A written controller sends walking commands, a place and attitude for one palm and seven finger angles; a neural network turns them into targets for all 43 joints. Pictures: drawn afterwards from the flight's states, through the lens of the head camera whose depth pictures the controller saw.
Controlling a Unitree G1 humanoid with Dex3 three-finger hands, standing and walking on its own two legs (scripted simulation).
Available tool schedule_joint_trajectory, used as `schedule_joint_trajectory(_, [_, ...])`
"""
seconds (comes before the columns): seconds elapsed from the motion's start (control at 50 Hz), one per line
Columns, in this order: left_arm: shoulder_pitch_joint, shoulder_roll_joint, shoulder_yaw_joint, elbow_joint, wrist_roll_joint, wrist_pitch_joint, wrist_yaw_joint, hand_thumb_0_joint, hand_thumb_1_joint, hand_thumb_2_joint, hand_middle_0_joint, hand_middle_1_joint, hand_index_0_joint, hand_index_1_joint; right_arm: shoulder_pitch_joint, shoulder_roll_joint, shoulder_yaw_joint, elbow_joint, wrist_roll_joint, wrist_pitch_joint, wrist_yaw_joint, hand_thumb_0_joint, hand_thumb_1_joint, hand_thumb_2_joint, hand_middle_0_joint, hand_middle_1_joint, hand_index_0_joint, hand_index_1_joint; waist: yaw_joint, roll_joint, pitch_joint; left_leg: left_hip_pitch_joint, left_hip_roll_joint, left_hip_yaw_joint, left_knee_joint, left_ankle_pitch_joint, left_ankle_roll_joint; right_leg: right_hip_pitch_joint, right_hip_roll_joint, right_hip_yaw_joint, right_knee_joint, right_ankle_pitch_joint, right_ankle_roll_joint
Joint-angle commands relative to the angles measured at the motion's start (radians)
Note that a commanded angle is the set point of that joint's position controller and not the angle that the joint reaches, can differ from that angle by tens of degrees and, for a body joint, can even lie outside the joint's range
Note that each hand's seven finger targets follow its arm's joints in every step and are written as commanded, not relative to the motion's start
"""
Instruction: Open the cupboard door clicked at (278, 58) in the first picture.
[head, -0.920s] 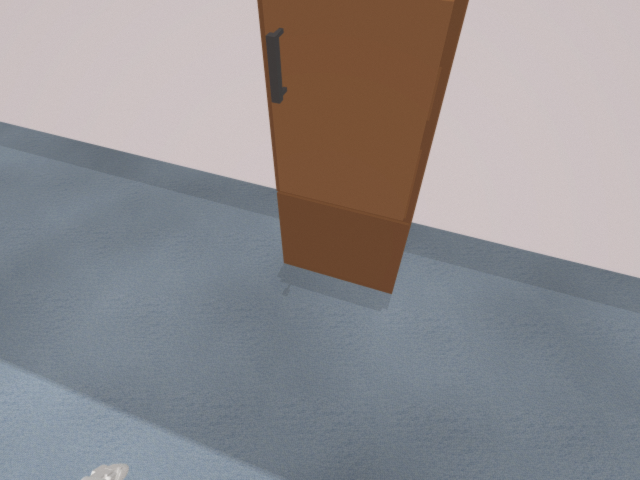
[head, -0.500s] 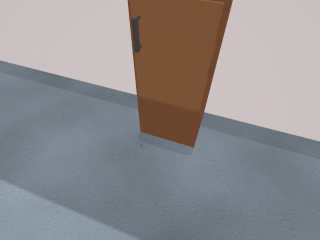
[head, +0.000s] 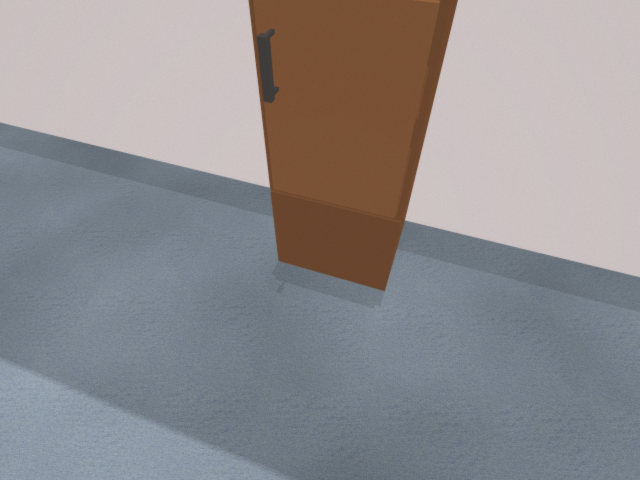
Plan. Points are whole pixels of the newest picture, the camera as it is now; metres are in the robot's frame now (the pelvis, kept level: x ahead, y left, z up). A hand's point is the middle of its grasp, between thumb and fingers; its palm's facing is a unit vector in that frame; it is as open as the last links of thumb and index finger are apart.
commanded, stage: look at it before walking up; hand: left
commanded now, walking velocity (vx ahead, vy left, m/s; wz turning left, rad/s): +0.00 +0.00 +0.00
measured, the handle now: (270, 66) +0.99 +0.18 +0.06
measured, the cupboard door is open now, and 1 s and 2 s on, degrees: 0 0 0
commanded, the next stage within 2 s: turn to face it in 0.52 s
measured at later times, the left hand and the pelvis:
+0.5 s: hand out of the picture +0.08 +0.25 -0.15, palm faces -0.02 -0.94 -0.34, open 7.4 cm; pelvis +0.00 +0.00 +0.00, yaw +0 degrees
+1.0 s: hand out of the picture +0.06 +0.20 -0.18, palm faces -0.11 -0.96 -0.25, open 7.4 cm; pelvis -0.01 +0.00 -0.01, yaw -6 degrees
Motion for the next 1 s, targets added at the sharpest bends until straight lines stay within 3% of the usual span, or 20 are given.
schedule_joint_trajectory(0.0, [-0.041,0.207,0.046,-0.066,-0.003,-0.028,0.016,0.000,0.900,0.900,-0.200,-0.300,-0.200,-0.300,-0.052,-0.204,-0.036,-0.066,0.003,-0.021,-0.011,0.000,-0.900,-0.900,0.200,0.300,0.200,0.300,0.002,-0.014,-0.061,0.003,0.102,-0.088,-0.056,0.108,0.041,0.002,-0.126,0.114,-0.071,0.099,-0.029])
schedule_joint_trajectory(0.44, [-0.032,0.208,0.047,-0.060,-0.003,-0.030,0.017,0.000,0.900,0.900,-0.200,-0.300,-0.200,-0.300,-0.060,-0.206,-0.034,-0.067,0.005,-0.022,-0.013,0.000,-0.900,-0.900,0.200,0.300,0.200,0.300,0.002,-0.004,-0.074,0.033,0.106,-0.089,-0.066,0.162,0.038,0.027,-0.128,0.108,-0.078,0.170,-0.028])
schedule_joint_trajectory(0.54, [-0.034,0.207,0.046,-0.059,-0.002,-0.028,0.016,0.000,0.900,0.900,-0.200,-0.300,-0.200,-0.300,-0.064,-0.207,-0.032,-0.067,0.005,-0.020,-0.013,0.000,-0.900,-0.900,0.200,0.300,0.200,0.300,0.004,-0.004,-0.046,0.020,0.105,-0.094,-0.075,0.136,0.040,0.015,-0.125,0.108,-0.088,0.134,-0.026])
schedule_joint_trajectory(0.64, [-0.031,0.212,0.049,-0.063,-0.002,-0.028,0.015,0.000,0.900,0.900,-0.200,-0.300,-0.200,-0.300,-0.056,-0.211,-0.035,-0.065,0.005,-0.022,-0.016,0.000,-0.900,-0.900,0.200,0.300,0.200,0.300,0.002,-0.006,-0.072,0.047,0.111,-0.079,-0.063,0.161,0.037,0.020,-0.124,0.116,-0.081,0.184,-0.030])
schedule_joint_trajectory(0.68, [-0.025,0.188,0.050,-0.069,-0.001,-0.018,0.016,0.000,0.900,0.900,-0.200,-0.300,-0.200,-0.300,-0.035,-0.185,-0.036,-0.068,0.004,-0.018,-0.020,0.000,-0.900,-0.900,0.200,0.300,0.200,0.300,-0.002,-0.004,-0.073,0.050,0.117,-0.056,-0.036,0.177,0.032,0.006,-0.121,0.123,-0.053,0.236,-0.030])
schedule_joint_trajectory(0.74, [0.027,0.104,0.038,-0.074,-0.001,0.011,0.020,0.000,0.900,0.900,-0.200,-0.300,-0.200,-0.300,0.013,-0.091,-0.024,-0.075,0.002,0.003,-0.023,0.000,-0.900,-0.900,0.200,0.300,0.200,0.300,-0.004,-0.011,-0.046,0.020,0.118,-0.020,-0.001,0.121,0.016,-0.046,-0.111,0.143,-0.015,0.220,-0.019])
schedule_joint_trajectory(0.9, [0.071,0.085,0.060,-0.154,0.008,0.031,0.014,0.000,0.900,0.900,-0.200,-0.300,-0.200,-0.300,0.046,-0.074,-0.054,-0.148,0.001,0.019,-0.028,0.000,-0.900,-0.900,0.200,0.300,0.200,0.300,-0.006,-0.015,-0.028,-0.058,0.133,-0.002,0.074,-0.038,0.030,-0.169,-0.080,0.201,0.069,0.113,-0.032])
schedule_joint_trajectory(0.98, [0.088,0.073,0.069,-0.181,0.012,0.029,0.015,0.000,0.900,0.900,-0.200,-0.300,-0.200,-0.300,0.069,-0.043,-0.063,-0.166,0.002,0.019,-0.027,0.000,-0.900,-0.900,0.200,0.300,0.200,0.300,-0.008,-0.045,-0.057,-0.077,0.114,0.022,0.139,-0.092,0.028,-0.196,-0.093,0.252,0.063,0.070,-0.049])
